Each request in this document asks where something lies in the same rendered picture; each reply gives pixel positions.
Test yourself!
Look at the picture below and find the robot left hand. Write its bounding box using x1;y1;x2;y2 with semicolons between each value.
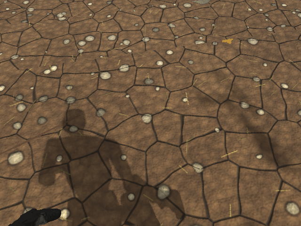
8;208;61;226

